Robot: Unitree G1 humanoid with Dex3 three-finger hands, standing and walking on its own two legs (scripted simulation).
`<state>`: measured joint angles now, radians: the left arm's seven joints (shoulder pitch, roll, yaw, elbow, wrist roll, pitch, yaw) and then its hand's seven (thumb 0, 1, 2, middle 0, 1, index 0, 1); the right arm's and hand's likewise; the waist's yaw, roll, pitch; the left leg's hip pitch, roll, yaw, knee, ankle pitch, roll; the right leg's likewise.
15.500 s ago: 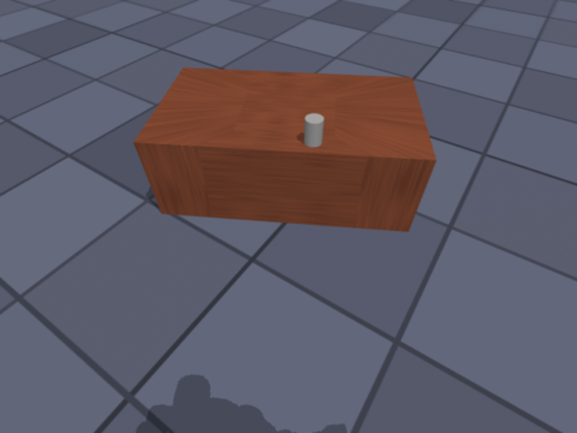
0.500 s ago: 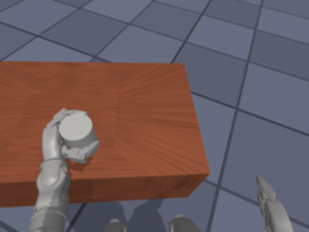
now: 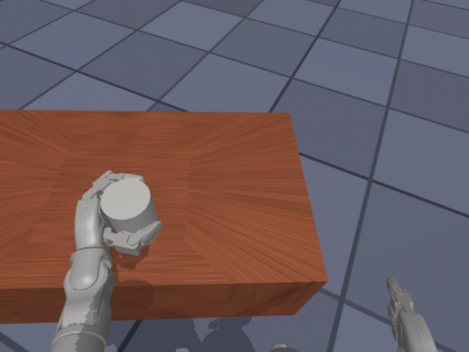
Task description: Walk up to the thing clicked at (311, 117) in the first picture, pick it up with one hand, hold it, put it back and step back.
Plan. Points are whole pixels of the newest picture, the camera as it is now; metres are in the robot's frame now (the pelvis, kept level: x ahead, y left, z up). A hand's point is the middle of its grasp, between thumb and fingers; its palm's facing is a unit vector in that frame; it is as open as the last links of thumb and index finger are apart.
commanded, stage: lift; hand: left
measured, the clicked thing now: (133, 214) +0.35 +0.17 +0.04
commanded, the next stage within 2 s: hold in 0.08 s
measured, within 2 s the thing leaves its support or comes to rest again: neither
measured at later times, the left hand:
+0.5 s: hand (132, 218) +0.33 +0.16 +0.07, palm faces +0.14 -0.99 +0.00, open 10.0 cm
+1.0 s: hand (126, 224) +0.32 +0.17 +0.08, palm faces +0.16 -0.99 +0.00, open 10.0 cm
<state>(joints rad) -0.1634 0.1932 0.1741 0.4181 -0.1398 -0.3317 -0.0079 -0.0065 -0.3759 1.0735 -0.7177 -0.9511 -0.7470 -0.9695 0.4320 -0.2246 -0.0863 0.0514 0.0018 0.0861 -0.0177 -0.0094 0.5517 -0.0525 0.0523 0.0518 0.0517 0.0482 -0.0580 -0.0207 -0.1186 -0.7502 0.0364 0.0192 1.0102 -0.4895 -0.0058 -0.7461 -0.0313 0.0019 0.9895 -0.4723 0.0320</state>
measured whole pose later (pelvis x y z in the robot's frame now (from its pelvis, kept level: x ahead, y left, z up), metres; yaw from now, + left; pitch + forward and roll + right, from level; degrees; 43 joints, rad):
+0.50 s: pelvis +0.00 -0.01 +0.01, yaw +0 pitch +10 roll +0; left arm -0.09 0.17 0.15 0.32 -0.15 -0.27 0.00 -0.01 -0.38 1.07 -0.72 -0.95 -0.75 -0.97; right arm 0.43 -0.22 -0.08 0.09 0.01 0.09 -0.03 -0.01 0.54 -0.06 0.05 0.05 0.05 0.05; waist -0.04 -0.01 -0.11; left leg -0.66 0.04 0.02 0.94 -0.46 -0.01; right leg -0.66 -0.03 0.00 0.93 -0.45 0.03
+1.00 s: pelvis -0.01 -0.01 +0.02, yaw +0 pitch +8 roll +0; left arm -0.06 0.17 0.14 0.27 -0.15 -0.25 0.02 -0.01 -0.37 1.07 -0.72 -0.95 -0.74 -0.97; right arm 0.39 -0.22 -0.10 0.19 0.01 0.05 -0.04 -0.01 0.54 -0.06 0.05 0.05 0.05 0.05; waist -0.03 -0.01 -0.09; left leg -0.62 0.03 0.02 0.90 -0.43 -0.01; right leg -0.61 -0.03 0.00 0.89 -0.42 0.03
